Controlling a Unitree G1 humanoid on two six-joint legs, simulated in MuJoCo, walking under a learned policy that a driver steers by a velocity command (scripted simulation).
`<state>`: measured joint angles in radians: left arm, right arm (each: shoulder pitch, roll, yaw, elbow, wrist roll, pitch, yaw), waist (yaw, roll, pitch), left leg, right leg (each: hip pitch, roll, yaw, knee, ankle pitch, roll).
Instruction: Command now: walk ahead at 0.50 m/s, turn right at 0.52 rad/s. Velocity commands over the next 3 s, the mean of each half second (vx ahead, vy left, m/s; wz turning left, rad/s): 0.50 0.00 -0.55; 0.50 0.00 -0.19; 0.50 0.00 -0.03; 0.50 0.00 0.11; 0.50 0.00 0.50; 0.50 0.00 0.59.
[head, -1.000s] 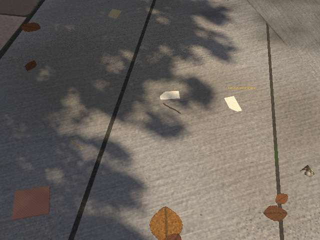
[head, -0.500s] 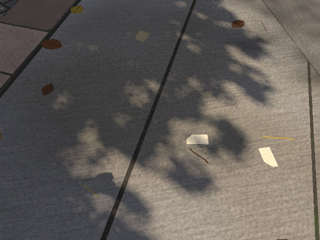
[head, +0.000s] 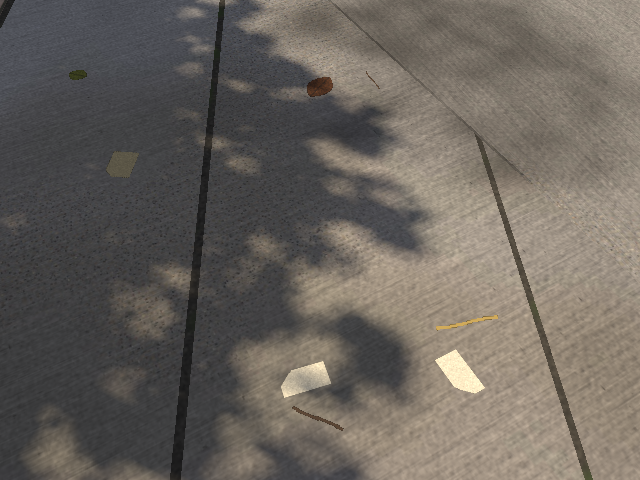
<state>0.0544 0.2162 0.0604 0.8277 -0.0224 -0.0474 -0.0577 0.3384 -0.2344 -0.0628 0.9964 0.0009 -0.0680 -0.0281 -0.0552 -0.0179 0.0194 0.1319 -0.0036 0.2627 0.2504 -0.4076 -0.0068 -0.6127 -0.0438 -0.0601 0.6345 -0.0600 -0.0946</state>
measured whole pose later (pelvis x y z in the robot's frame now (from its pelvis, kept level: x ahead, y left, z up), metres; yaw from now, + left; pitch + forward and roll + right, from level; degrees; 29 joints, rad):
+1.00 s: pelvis +0.54 -0.10 +0.01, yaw -22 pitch +3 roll +2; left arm 0.03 0.24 0.04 0.67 -0.02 -0.08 -0.03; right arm 0.40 -0.28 -0.06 0.91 0.02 -0.07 0.01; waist -0.11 -0.03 0.00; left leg 0.01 -0.01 0.02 0.27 -0.33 0.00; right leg -0.55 -0.05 0.01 0.53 -0.05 -0.04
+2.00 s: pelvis +1.04 -0.29 +0.02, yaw -17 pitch +2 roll +1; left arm 0.03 0.26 0.04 0.76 -0.01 -0.09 -0.02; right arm 0.39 -0.27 -0.06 0.89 0.02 -0.06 0.00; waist -0.10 -0.04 0.01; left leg -0.05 -0.05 -0.02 0.28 -0.27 0.03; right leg -0.59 -0.08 0.07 0.54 0.04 0.03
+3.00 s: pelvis +1.55 -0.33 +0.01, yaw +17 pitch +2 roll +0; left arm 0.00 0.29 0.05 0.73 0.00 -0.10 -0.03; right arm 0.37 -0.29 -0.08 0.73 0.02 -0.04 -0.03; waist -0.07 -0.05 0.03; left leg -0.13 -0.12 -0.15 0.44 -0.33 0.08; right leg -0.60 -0.03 0.12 0.54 0.13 0.05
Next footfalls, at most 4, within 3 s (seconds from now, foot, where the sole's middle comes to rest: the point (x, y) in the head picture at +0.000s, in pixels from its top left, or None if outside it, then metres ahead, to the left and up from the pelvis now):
0.04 right None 0.20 -0.10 -0.76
0.52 left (300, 459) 0.51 0.05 -0.76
1.04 right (448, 380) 0.67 -0.29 -0.76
1.58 left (378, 253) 1.03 -0.17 -0.76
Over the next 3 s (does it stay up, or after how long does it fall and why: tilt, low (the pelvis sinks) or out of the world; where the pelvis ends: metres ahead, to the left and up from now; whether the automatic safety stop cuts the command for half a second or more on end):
stays up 1.55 -0.33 0.01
